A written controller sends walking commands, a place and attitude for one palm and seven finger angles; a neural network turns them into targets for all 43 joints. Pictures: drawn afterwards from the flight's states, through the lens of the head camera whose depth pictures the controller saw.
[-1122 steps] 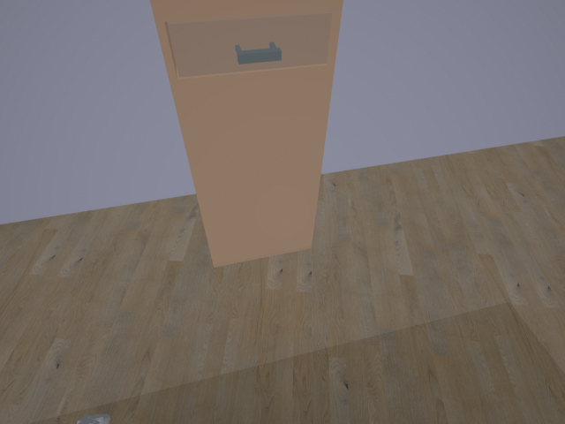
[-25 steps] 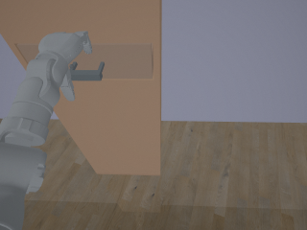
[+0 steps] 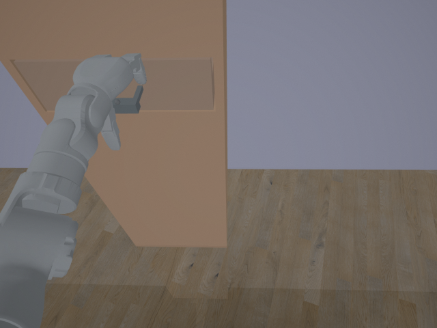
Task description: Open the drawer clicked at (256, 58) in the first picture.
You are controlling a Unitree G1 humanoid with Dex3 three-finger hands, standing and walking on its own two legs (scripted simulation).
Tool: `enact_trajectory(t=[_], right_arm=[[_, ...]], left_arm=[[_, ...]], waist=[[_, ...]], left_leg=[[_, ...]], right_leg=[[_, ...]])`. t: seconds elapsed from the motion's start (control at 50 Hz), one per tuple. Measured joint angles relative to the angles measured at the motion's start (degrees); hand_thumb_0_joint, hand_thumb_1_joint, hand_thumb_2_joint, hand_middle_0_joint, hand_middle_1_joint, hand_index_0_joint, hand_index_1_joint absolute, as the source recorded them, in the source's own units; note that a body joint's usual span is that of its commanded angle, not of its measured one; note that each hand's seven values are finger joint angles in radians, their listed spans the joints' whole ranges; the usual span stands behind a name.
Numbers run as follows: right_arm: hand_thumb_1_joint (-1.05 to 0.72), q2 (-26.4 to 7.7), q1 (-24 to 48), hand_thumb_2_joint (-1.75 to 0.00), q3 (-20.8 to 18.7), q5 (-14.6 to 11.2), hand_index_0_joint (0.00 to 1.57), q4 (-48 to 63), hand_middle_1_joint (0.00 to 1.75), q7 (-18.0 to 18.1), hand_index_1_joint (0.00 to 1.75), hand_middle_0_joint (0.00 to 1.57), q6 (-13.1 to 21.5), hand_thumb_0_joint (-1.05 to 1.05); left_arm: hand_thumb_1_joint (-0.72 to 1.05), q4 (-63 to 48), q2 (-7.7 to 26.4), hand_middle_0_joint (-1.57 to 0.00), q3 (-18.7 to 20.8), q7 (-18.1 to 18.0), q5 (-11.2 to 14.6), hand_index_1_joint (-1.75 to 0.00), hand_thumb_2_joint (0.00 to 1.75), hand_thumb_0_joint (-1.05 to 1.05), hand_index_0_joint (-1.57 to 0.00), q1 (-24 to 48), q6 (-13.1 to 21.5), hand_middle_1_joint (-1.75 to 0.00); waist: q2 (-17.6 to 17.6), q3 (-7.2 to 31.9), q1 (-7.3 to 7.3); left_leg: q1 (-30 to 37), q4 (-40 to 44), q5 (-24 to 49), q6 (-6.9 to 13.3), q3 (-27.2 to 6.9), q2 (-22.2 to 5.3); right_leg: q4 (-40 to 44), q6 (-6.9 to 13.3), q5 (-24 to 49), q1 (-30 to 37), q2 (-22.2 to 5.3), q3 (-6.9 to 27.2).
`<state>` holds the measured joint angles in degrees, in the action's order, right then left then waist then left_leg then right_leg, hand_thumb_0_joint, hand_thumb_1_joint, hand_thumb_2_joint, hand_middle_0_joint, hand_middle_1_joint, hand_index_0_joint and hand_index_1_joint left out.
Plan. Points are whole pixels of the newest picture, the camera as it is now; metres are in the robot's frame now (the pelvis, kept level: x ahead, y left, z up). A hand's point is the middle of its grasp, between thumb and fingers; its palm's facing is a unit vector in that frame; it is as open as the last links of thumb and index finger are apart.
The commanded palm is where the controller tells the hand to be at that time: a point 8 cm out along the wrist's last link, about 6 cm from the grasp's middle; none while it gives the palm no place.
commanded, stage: lower the fingers behind the handle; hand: left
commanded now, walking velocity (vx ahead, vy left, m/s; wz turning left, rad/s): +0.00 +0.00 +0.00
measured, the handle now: (116, 98) +0.53 +0.21 +0.14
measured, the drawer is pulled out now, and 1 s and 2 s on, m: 0.00 0.00 0.00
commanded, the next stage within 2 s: lift the fingers back up to retry in 1.20 s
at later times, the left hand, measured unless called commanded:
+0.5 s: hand (112, 114) +0.47 +0.20 +0.15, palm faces +0.00 -0.04 -1.00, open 13.8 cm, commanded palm +0.46 +0.21 +0.20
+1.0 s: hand (111, 113) +0.48 +0.21 +0.14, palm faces +0.02 -0.03 -1.00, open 13.9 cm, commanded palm +0.46 +0.21 +0.18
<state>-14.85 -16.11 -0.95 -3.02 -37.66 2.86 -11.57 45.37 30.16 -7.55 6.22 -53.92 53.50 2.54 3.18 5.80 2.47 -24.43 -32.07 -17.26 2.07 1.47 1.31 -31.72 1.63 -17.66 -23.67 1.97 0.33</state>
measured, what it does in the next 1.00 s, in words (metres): stands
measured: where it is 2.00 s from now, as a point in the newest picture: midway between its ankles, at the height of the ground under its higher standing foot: outside the picture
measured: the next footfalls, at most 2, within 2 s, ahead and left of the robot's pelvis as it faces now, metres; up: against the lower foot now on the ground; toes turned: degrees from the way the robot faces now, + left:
none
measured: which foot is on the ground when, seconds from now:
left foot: down 0.00-1.00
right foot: down 0.00-1.00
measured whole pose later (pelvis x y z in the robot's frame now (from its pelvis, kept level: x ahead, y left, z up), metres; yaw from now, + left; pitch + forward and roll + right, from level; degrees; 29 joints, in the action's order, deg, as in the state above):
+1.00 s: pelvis -0.01 +0.00 -0.01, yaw +0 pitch +12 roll -1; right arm -14.9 -20.0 -1.7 -2.8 -38.4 2.9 -11.4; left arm 52.1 30.7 -7.3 -1.2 -57.0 54.8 0.7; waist 2.2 7.2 4.0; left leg -30.7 -37.1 -18.5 2.4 1.7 0.9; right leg -35.7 1.3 -18.2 -29.5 2.3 0.3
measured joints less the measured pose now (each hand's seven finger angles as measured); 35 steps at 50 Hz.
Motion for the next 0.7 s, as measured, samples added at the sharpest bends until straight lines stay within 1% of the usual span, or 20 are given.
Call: enact_trajectory(t=[0.06,0.14,0.22,0.28,0.34,0.42,0.48,0.58,0.7], right_arm=[[-0.91,-0.1,-0.4,-0.9,-0.4,0.2,0.2,-0.3,0.3,-0.1,0.3,0.2,0.1,0.0],[-0.91,-0.3,-1.0,-0.9,-1.1,0.3,0.2,-0.6,0.3,-0.7,0.3,0.2,0.0,0.0],[-0.91,-0.6,-0.8,-0.9,-1.1,0.2,0.2,-1.0,0.3,-0.8,0.3,0.2,-0.5,0.0],[-0.91,-0.6,-0.4,-0.9,-0.9,-0.1,0.2,-0.8,0.3,-0.5,0.3,0.2,-0.5,0.0],[-0.91,-0.5,0.2,-0.9,-0.8,-0.2,0.2,-0.5,0.3,0.0,0.3,0.2,-0.1,0.0],[-0.91,-0.4,0.8,-0.9,-0.7,0.0,0.2,-0.1,0.3,0.4,0.3,0.2,0.7,0.0],[-0.91,-0.3,1.0,-0.9,-0.5,0.0,0.2,0.0,0.3,0.5,0.3,0.2,1.1,0.0],[-0.91,-0.3,0.7,-0.9,-0.3,0.1,0.2,-0.1,0.3,0.3,0.3,0.2,1.3,0.0],[-0.91,-0.3,-0.6,-0.9,-0.1,0.1,0.2,-0.3,0.3,0.3,0.3,0.2,0.9,0.0]], left_arm=[[-0.49,-0.1,0.3,-0.32,1.0,-1.8,-0.5,-1.2,0.3,0.0,-0.32,-0.8,0.4,-1.2],[-0.49,-0.8,0.4,-0.32,1.3,-3.5,-0.9,-1.2,0.3,0.0,-0.32,-1.8,-0.7,-1.2],[-0.49,-0.8,0.2,-0.32,1.4,-3.7,-0.8,-1.2,0.3,0.0,-0.32,-2.9,-2.2,-1.2],[-0.49,-0.1,0.0,-0.32,0.6,-3.3,-0.8,-1.2,0.3,0.0,-0.31,-3.3,-2.7,-1.2],[-0.49,0.6,-0.2,-0.32,-0.3,-2.9,-0.9,-1.2,0.3,0.0,-0.31,-3.3,-2.0,-1.2],[-0.49,1.2,0.0,-0.32,0.3,-3.9,-1.1,-1.2,0.3,0.0,-0.31,-2.9,-0.2,-1.2],[-0.49,2.9,0.2,-0.32,0.6,-4.9,-1.4,-1.21,0.3,0.0,-0.31,-1.8,0.4,-1.2],[-0.49,5.5,0.2,-0.32,0.4,-6.5,-2.1,-1.24,0.3,0.0,-0.32,0.7,-0.2,-1.2],[-0.49,8.1,0.6,-0.32,0.9,-7.0,-2.9,-1.28,0.3,0.0,-0.33,2.6,-1.2,-1.2]], waist=[[0.0,0.1,0.14],[0.2,0.4,-0.01],[0.3,0.6,-0.07],[0.2,0.5,0.01],[-0.1,0.2,0.09],[-0.4,0.1,0.23],[-0.7,0.1,0.4],[-0.9,0.4,0.75],[-1.1,0.9,1.51]], left_leg=[[-0.4,-0.2,-0.1,-0.1,0.2,-0.2],[-0.6,-0.3,-0.2,-0.1,0.2,-0.3],[-0.3,-0.2,-0.2,-0.2,0.3,-0.4],[0.0,-0.2,-0.1,-0.2,0.1,-0.3],[-0.2,-0.5,-0.1,-0.2,-0.2,-0.3],[-0.9,-1.1,-0.1,-0.3,-0.3,-0.3],[-1.9,-1.7,-0.1,-0.3,-0.4,-0.3],[-3.7,-2.8,-0.3,-0.3,-0.6,-0.3],[-5.2,-3.8,-0.6,-0.2,-0.4,-0.5]], right_leg=[[-0.2,0.1,0.0,-0.5,0.2,0.2],[-0.2,0.1,0.0,-0.7,0.3,0.2],[0.0,0.2,0.1,-0.3,0.4,0.3],[-0.1,0.2,0.0,0.0,0.3,0.1],[-0.3,0.3,0.0,-0.1,0.3,-0.2],[-0.9,0.3,0.0,-0.8,0.3,-0.4],[-1.5,0.3,-0.1,-1.7,0.3,-0.5],[-2.4,0.3,-0.3,-3.4,0.3,-0.7],[-3.1,0.2,-0.3,-4.8,0.5,-0.5]])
